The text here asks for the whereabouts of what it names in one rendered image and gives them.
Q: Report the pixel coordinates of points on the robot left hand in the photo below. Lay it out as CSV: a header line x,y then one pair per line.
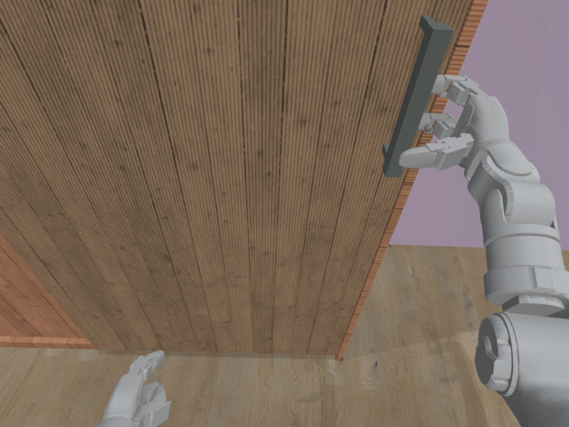
x,y
130,398

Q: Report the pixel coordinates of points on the robot right hand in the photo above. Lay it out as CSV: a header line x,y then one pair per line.
x,y
482,119

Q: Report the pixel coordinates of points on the robot right upper arm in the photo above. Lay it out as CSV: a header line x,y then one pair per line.
x,y
525,358

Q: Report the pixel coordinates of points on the wardrobe door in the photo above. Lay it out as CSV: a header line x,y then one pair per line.
x,y
26,306
205,175

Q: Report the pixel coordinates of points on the handle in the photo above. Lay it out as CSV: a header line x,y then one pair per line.
x,y
430,56

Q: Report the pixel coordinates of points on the robot right forearm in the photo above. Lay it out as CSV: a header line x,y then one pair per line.
x,y
526,272

